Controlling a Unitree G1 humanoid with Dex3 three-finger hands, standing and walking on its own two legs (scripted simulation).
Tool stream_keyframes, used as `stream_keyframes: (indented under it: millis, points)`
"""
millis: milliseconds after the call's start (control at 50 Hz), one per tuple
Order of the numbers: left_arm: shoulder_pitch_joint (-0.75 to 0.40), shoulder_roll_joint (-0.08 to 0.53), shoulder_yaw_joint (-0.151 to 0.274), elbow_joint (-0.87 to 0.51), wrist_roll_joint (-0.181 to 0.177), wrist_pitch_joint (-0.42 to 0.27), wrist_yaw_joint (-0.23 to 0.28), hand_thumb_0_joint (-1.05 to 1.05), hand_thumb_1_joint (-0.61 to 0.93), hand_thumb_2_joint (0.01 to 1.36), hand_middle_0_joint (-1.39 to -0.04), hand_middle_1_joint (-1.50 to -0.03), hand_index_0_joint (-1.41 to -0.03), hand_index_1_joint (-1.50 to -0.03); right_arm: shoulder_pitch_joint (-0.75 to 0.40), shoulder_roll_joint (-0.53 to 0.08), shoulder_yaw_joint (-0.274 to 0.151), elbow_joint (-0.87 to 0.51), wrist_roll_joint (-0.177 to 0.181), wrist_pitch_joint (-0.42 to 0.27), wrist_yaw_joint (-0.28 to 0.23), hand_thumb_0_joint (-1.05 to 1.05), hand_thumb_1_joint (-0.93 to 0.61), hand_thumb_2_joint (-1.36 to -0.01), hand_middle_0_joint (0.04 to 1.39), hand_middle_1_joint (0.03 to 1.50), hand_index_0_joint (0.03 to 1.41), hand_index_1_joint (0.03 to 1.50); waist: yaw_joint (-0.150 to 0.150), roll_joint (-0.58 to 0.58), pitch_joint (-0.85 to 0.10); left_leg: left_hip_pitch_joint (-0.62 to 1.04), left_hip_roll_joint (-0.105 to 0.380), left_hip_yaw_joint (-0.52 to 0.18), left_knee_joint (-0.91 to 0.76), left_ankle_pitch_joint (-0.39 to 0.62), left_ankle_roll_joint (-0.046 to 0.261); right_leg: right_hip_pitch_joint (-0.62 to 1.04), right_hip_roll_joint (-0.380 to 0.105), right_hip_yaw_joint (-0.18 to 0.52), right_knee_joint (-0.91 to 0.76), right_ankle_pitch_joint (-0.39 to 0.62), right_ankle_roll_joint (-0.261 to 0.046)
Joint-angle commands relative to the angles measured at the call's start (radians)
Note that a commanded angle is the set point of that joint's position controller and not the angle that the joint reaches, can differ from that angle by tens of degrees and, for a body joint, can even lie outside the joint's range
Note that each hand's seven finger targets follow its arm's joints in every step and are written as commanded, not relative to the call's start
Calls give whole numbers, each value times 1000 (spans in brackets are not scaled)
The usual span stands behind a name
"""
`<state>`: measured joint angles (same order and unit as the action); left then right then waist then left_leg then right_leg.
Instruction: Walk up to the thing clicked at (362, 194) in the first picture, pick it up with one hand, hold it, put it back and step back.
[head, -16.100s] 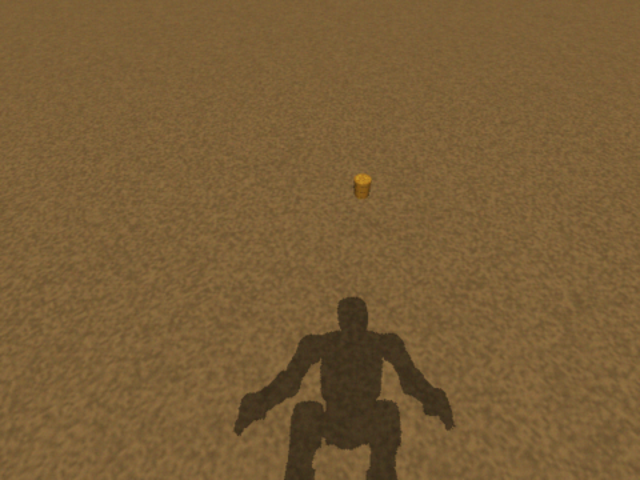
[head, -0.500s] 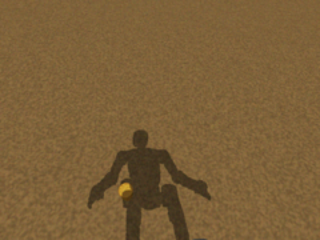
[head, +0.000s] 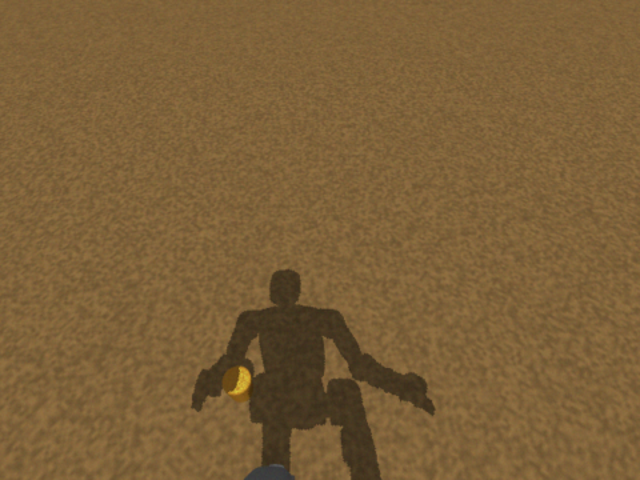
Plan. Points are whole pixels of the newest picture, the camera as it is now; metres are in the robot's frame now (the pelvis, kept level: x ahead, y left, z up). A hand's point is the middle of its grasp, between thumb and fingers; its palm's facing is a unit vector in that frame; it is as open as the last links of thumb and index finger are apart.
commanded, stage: walk up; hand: left
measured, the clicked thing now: (239, 385) +0.47 +0.27 -0.71
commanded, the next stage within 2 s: stand in 1.52 s
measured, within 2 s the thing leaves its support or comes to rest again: neither
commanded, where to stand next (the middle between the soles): +0.10 +0.00 m, yaw +4 degrees
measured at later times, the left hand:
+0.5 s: hand out of the picture +0.06 +0.34 -0.16, palm faces +0.04 -0.92 -0.39, open 7.4 cm
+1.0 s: hand out of the picture +0.00 +0.31 -0.13, palm faces +0.08 -0.88 -0.46, open 7.4 cm
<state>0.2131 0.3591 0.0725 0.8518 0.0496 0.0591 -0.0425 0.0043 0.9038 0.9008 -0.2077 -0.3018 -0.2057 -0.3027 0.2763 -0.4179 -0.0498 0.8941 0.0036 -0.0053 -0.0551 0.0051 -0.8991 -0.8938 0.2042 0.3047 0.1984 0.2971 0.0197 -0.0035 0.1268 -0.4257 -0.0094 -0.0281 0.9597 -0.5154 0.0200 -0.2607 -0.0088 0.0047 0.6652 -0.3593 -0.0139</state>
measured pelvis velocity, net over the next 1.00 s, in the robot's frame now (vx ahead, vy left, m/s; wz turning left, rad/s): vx -0.02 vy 0.02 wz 0.08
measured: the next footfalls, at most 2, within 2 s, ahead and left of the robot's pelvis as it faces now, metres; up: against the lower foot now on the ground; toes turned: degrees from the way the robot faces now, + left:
left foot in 0.24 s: +0.08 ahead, +0.17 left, +0.00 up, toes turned +4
right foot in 0.68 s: +0.06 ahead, -0.15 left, +0.00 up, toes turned +3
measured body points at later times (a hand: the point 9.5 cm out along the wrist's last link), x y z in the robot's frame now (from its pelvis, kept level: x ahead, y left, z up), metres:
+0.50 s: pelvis +0.00 +0.03 -0.01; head +0.04 +0.08 +0.44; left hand +0.06 +0.39 -0.14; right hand +0.08 -0.32 -0.06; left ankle +0.04 +0.17 -0.72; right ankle +0.04 -0.15 -0.63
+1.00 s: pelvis -0.02 +0.02 -0.01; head +0.00 +0.00 +0.44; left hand +0.00 +0.35 -0.10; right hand +0.07 -0.30 -0.13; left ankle +0.00 +0.15 -0.70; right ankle +0.01 -0.14 -0.72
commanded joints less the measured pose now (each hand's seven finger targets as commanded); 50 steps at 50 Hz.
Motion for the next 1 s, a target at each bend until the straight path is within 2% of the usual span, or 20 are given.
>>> stream_keyframes:
  millis: [0,60,120,160,200,220,240,260,280,360,460,560,620,640,660,680,700,740,880,980]
  points:
    - [84,327,79,-65,-12,-88,37,0,900,900,-200,-300,-200,-300,-26,-180,-54,-116,-34,-27,37,0,-900,-900,200,300,200,300,45,-97,-119,-113,28,-26,-122,5,15,209,-315,372,-235,201,-251]
    - [190,381,94,-44,-24,-122,71,0,900,900,-200,-300,-200,-300,-79,-206,-77,-188,-73,3,81,0,-900,-900,200,300,200,300,63,-38,-70,-250,78,-90,-58,-23,16,269,-418,488,-261,158,-296]
    - [155,377,86,-69,-16,-143,73,0,900,900,-200,-300,-200,-300,-66,-213,-92,-199,-58,-9,109,0,-900,-900,200,300,200,300,43,-105,-83,-236,82,-68,-44,-11,13,230,-407,434,-282,33,-291]
    - [60,331,64,-100,-6,-137,44,0,900,900,-200,-300,-200,-300,-21,-190,-88,-153,-18,-41,103,0,-900,-900,200,300,200,300,19,-212,-67,-59,31,17,-193,-5,15,78,-290,260,-269,43,-245]
    - [-56,276,46,-120,-13,-90,26,0,900,900,-200,-300,-200,-300,172,-171,-91,-61,-3,-76,70,0,-900,-900,200,300,200,300,-82,-205,-85,309,-51,125,-412,294,-8,-175,-137,38,-51,156,-159]
    - [-38,218,36,-139,-12,-66,21,0,900,900,-200,-300,-200,-300,286,-232,-115,-27,-11,-87,36,0,-900,-900,200,300,200,300,-132,-48,-110,450,23,27,-506,421,-12,-269,-55,-40,210,131,-101]
    - [-35,157,24,-182,-3,-48,23,0,900,900,-200,-300,-200,-300,340,-356,-138,-35,-36,-95,4,0,-900,-900,200,300,200,300,-128,169,-112,465,322,-449,-569,567,75,-448,42,37,430,-215,-36]
    - [-21,258,52,-163,2,-9,32,0,900,900,-200,-300,-200,-300,261,-426,-149,-74,-16,-90,-16,0,-900,-900,200,300,200,300,-95,22,-138,306,515,-685,-601,499,237,-394,-7,169,500,-271,-19]
    - [-13,300,59,-146,3,9,32,0,900,900,-200,-300,-200,-300,196,-408,-148,-84,-3,-87,-30,0,-900,-900,200,300,200,300,-62,-73,-87,247,500,-594,-590,487,280,-373,-34,200,599,-230,-18]
    - [71,299,88,-124,-3,29,3,0,900,900,-200,-300,-200,-300,158,-337,-128,-84,-10,-94,-65,0,-900,-900,200,300,200,300,-6,30,-57,220,346,-275,-482,669,187,-389,-34,215,645,-89,-2]
    - [73,260,77,-110,-31,31,4,0,900,900,-200,-300,-200,-300,58,-289,-100,-132,-21,-88,-40,0,-900,-900,200,300,200,300,5,188,-81,131,271,-150,-474,672,198,-319,26,204,654,-20,21]
    - [63,262,48,-42,-59,-26,29,0,900,900,-200,-300,-200,-300,-57,-260,-71,-179,-39,-24,22,0,-900,-900,200,300,200,300,-21,350,-110,61,195,-81,-449,314,192,-99,6,-22,232,-110,38]
    - [123,251,60,7,-33,-44,39,0,900,900,-200,-300,-200,-300,-44,-268,-67,-168,-24,8,29,0,-900,-900,200,300,200,300,24,203,-134,-34,198,-95,-231,325,157,105,31,-21,-82,-19,18]
    - [116,286,77,4,-15,-53,43,0,900,900,-200,-300,-200,-300,15,-209,-46,-162,-19,9,27,0,-900,-900,200,300,200,300,26,8,-134,-83,131,-48,-63,205,106,126,-6,82,-183,-69,1]
    - [78,378,97,-38,12,-59,44,0,900,900,-200,-300,-200,-300,55,-151,-28,-171,-9,3,18,0,-900,-900,200,300,200,300,5,-262,-83,-248,-2,-24,90,-68,49,91,-232,487,-294,-114,-85]
    - [-13,431,91,-76,7,-58,44,0,900,900,-200,-300,-200,-300,-35,-202,-51,-169,-6,-1,-8,0,-900,-900,200,300,200,300,28,-240,-97,-166,-22,-133,162,-167,29,-78,-377,679,-370,-93,-238]
    - [-50,388,87,-87,-2,-57,40,0,900,900,-200,-300,-200,-300,-37,-246,-62,-141,-1,-9,-13,0,-900,-900,200,300,200,300,18,-155,-40,-127,-3,-145,203,-121,21,-139,-353,601,-363,-107,-258]
    - [-71,315,66,-57,-14,-79,52,0,900,900,-200,-300,-200,-300,13,-227,-57,-81,10,-16,7,0,-900,-900,200,300,200,300,-19,-109,-63,-99,16,-104,131,-5,10,-73,-246,390,-246,-83,-199]
    - [178,399,107,-7,-18,-148,82,0,900,900,-200,-300,-200,-300,-75,-244,-93,-161,-78,7,103,0,-900,-900,200,300,200,300,64,-127,-38,-340,88,-79,63,16,4,159,-351,564,-312,-369,-264]
    - [26,335,74,-73,-6,-138,41,0,900,900,-200,-300,-200,-300,47,-208,-96,-91,-22,-45,112,0,-900,-900,200,300,200,300,-2,-285,-71,28,33,51,-214,24,13,-92,-219,274,-267,-277,-206]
